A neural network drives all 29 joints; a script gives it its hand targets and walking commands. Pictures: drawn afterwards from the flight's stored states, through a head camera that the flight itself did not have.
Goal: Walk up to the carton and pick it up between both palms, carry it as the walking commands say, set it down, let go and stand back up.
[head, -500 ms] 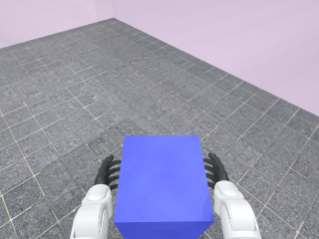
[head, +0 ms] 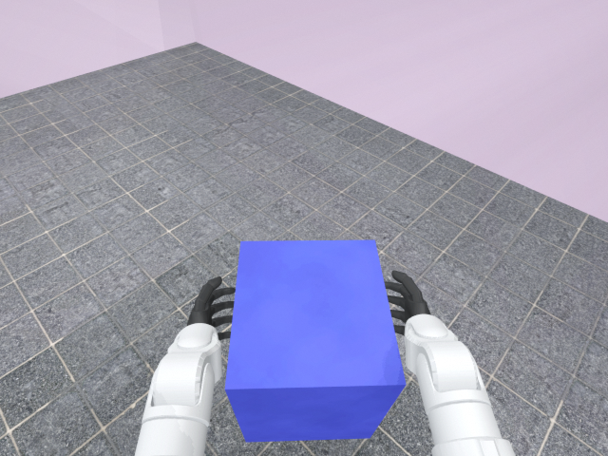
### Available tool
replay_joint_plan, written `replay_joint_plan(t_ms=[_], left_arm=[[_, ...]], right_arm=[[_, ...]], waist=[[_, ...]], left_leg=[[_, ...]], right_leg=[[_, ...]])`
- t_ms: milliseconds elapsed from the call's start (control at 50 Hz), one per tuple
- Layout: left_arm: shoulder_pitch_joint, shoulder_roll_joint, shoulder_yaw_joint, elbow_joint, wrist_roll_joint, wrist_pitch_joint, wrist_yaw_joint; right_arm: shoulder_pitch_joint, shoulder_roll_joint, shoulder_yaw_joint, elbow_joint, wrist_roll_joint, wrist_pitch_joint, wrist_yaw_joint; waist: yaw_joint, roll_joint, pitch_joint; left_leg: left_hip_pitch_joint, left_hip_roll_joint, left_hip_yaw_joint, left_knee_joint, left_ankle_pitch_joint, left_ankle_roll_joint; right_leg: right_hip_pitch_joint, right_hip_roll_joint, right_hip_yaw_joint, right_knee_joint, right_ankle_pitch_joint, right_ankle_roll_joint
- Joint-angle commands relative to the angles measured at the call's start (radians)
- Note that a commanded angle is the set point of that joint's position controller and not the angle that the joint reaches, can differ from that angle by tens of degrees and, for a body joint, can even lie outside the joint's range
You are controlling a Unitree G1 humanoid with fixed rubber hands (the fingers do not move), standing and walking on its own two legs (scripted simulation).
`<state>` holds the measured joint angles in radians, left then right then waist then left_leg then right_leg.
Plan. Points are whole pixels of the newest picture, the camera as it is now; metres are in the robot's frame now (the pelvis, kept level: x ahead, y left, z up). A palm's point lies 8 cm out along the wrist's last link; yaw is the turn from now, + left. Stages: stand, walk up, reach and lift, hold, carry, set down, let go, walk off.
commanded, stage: hold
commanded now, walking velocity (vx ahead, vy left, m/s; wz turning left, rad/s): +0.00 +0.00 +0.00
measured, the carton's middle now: (308, 344) +0.30 +0.01 -0.05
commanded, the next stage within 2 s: set down in 0.14 s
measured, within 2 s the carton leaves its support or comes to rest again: neither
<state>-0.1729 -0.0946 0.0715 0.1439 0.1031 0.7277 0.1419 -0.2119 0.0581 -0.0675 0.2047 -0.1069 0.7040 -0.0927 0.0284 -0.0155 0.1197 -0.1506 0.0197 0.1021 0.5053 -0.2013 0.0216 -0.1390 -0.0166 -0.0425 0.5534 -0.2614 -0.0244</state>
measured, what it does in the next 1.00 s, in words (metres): stands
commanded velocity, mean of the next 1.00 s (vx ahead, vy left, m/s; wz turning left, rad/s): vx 0.00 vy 0.00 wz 0.00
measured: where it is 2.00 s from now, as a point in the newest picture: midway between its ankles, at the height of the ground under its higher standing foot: outside the picture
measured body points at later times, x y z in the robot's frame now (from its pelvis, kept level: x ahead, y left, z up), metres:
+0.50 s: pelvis +0.01 +0.00 +0.00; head -0.01 +0.00 +0.45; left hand +0.32 +0.15 +0.02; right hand +0.33 -0.14 +0.02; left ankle +0.06 +0.11 -0.73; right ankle +0.04 -0.11 -0.73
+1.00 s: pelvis -0.02 +0.00 -0.03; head +0.09 +0.00 +0.40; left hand +0.34 +0.14 -0.07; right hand +0.35 -0.15 -0.06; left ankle +0.06 +0.11 -0.73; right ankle +0.04 -0.11 -0.73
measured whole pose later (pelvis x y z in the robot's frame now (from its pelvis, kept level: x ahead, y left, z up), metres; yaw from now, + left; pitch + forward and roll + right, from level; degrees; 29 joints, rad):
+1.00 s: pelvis -0.02 +0.00 -0.03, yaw -1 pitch +9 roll +0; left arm -0.53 -0.22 0.48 0.47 0.41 0.35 -0.02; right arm -0.56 0.21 -0.48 0.52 -0.39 0.34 0.03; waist 0.00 -0.01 0.10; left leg -0.69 0.01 0.03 0.77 -0.24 0.02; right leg -0.67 0.00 -0.03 0.80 -0.29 -0.03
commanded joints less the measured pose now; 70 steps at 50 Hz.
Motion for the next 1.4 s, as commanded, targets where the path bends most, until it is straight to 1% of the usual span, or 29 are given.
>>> replay_joint_plan(t_ms=[0, 120, 140, 160, 200, 260, 320, 380, 440, 480, 520, 580, 680, 860, 940, 960, 1060, 1120, 1180, 1280, 1380], left_arm=[[-0.323, -0.294, -0.214, -0.137, -0.067, -0.028, -0.048], [-0.326, -0.357, -0.241, -0.145, -0.073, -0.018, -0.081], [-0.426, -0.439, -0.430, -0.191, -0.149, -0.036, -0.104], [-0.426, -0.461, -0.397, -0.159, -0.131, -0.039, -0.113], [-0.414, -0.510, -0.369, -0.088, -0.105, -0.036, -0.136], [-0.423, -0.652, -0.349, -0.006, -0.065, -0.045, -0.181], [-0.481, -0.810, -0.338, 0.058, -0.023, -0.069, -0.236], [-0.554, -0.919, -0.308, 0.138, -0.005, -0.101, -0.287], [-0.607, -0.980, -0.261, 0.225, 0.014, -0.130, -0.322], [-0.627, -0.986, -0.220, 0.284, 0.032, -0.150, -0.338], [-0.642, -0.982, -0.182, 0.328, 0.056, -0.173, -0.349], [-0.659, -0.969, -0.135, 0.370, 0.091, -0.213, -0.356], [-0.712, -0.959, -0.093, 0.399, 0.133, -0.285, -0.356], [-0.814, -0.970, -0.107, 0.408, 0.170, -0.391, -0.353], [-0.880, -0.957, -0.098, 0.413, 0.175, -0.408, -0.363], [-0.888, -0.955, -0.093, 0.417, 0.178, -0.410, -0.365], [-0.912, -0.961, -0.076, 0.439, 0.182, -0.413, -0.376], [-0.903, -0.978, -0.094, 0.434, 0.174, -0.419, -0.378], [-0.898, -0.987, -0.110, 0.425, 0.165, -0.428, -0.374], [-0.898, -0.995, -0.140, 0.416, 0.147, -0.444, -0.365], [-0.915, -1.000, -0.170, 0.407, 0.129, -0.453, -0.353]], right_arm=[[-0.346, 0.317, 0.224, -0.151, 0.074, -0.036, 0.053], [-0.341, 0.398, 0.252, -0.150, 0.079, -0.023, 0.069], [-0.327, 0.485, 0.385, -0.145, 0.138, -0.048, 0.096], [-0.372, 0.489, 0.384, -0.155, 0.137, -0.051, 0.106], [-0.384, 0.538, 0.382, -0.115, 0.122, -0.046, 0.127], [-0.432, 0.678, 0.382, -0.050, 0.105, -0.048, 0.170], [-0.502, 0.841, 0.366, 0.021, 0.072, -0.067, 0.216], [-0.569, 0.950, 0.336, 0.100, 0.046, -0.091, 0.254], [-0.593, 1.027, 0.272, 0.187, 0.010, -0.118, 0.284], [-0.587, 1.051, 0.220, 0.249, -0.020, -0.138, 0.297], [-0.593, 1.055, 0.176, 0.300, -0.047, -0.161, 0.307], [-0.613, 1.052, 0.127, 0.356, -0.079, -0.199, 0.317], [-0.670, 1.034, 0.083, 0.397, -0.116, -0.268, 0.322], [-0.779, 1.011, 0.083, 0.409, -0.146, -0.370, 0.341], [-0.838, 1.024, 0.089, 0.425, -0.150, -0.385, 0.345], [-0.844, 1.026, 0.089, 0.430, -0.154, -0.387, 0.345], [-0.870, 1.040, 0.096, 0.446, -0.159, -0.392, 0.345], [-0.852, 1.049, 0.110, 0.439, -0.156, -0.397, 0.347], [-0.845, 1.043, 0.120, 0.429, -0.154, -0.405, 0.350], [-0.848, 1.030, 0.135, 0.418, -0.144, -0.421, 0.356], [-0.865, 1.029, 0.152, 0.423, -0.126, -0.430, 0.360]], waist=[[0.010, -0.001, -0.231], [0.008, -0.004, -0.246], [-0.073, 0.018, -0.288], [-0.053, 0.026, -0.282], [-0.047, 0.021, -0.253], [-0.038, 0.008, -0.243], [-0.040, -0.004, -0.257], [-0.037, 0.002, -0.286], [-0.043, 0.002, -0.307], [-0.049, 0.000, -0.311], [-0.048, 0.007, -0.312], [-0.045, 0.012, -0.330], [-0.043, 0.010, -0.380], [-0.047, 0.023, -0.508], [-0.022, 0.017, -0.558], [-0.016, 0.014, -0.568], [-0.007, 0.004, -0.637], [-0.016, 0.010, -0.688], [-0.022, 0.009, -0.731], [-0.032, 0.015, -0.797], [-0.033, 0.019, -0.873]], left_leg=[[0.090, -0.076, -0.144, -0.085, -0.047, 0.029], [0.093, -0.082, -0.147, -0.085, -0.002, 0.022], [0.158, -0.063, -0.192, -0.074, 0.044, 0.025], [0.153, -0.064, -0.196, -0.075, 0.044, 0.021], [0.113, -0.066, -0.206, -0.078, 0.022, 0.021], [0.079, -0.074, -0.223, -0.085, 0.036, 0.023], [0.058, -0.083, -0.229, -0.076, 0.055, 0.024], [0.041, -0.087, -0.232, -0.057, 0.038, 0.024], [0.038, -0.086, -0.237, -0.044, 0.047, 0.022], [0.034, -0.087, -0.235, -0.034, 0.063, 0.023], [0.018, -0.090, -0.232, -0.022, 0.084, 0.021], [-0.011, -0.097, -0.226, 0.002, 0.115, 0.019], [-0.067, -0.108, -0.221, 0.047, 0.119, 0.020], [-0.173, -0.122, -0.206, 0.147, 0.047, 0.025], [-0.280, -0.124, -0.190, 0.195, -0.040, 0.029], [-0.311, -0.126, -0.187, 0.206, -0.050, 0.029], [-0.392, -0.137, -0.177, 0.269, -0.057, 0.027], [-0.414, -0.143, -0.178, 0.303, 0.014, 0.019], [-0.455, -0.148, -0.180, 0.337, 0.055, 0.012], [-0.521, -0.154, -0.184, 0.393, 0.078, 0.001], [-0.589, -0.159, -0.180, 0.457, 0.079, -0.007]], right_leg=[[-0.050, 0.057, 0.141, -0.136, -0.030, -0.043], [-0.042, 0.055, 0.153, -0.143, 0.011, -0.033], [-0.029, 0.057, 0.132, -0.128, 0.085, -0.028], [-0.042, 0.056, 0.134, -0.128, 0.080, -0.027], [-0.032, 0.055, 0.138, -0.129, 0.065, -0.025], [-0.022, 0.063, 0.144, -0.126, 0.072, -0.018], [-0.036, 0.067, 0.152, -0.117, 0.092, -0.012], [-0.045, 0.067, 0.161, -0.101, 0.088, -0.011], [-0.066, 0.073, 0.164, -0.091, 0.097, -0.015], [-0.084, 0.074, 0.162, -0.087, 0.112, -0.018], [-0.110, 0.074, 0.160, -0.079, 0.128, -0.018], [-0.151, 0.075, 0.161, -0.058, 0.150, -0.017], [-0.221, 0.086, 0.161, -0.011, 0.139, -0.017], [-0.354, 0.114, 0.140, 0.084, 0.068, -0.020], [-0.386, 0.115, 0.137, 0.133, -0.004, -0.015], [-0.393, 0.116, 0.136, 0.148, -0.010, -0.013], [-0.462, 0.121, 0.132, 0.204, -0.019, -0.005], [-0.505, 0.129, 0.124, 0.240, 0.050, -0.003], [-0.560, 0.136, 0.117, 0.277, 0.085, 0.000], [-0.662, 0.146, 0.107, 0.341, 0.097, 0.003], [-0.748, 0.154, 0.101, 0.406, 0.094, 0.008]])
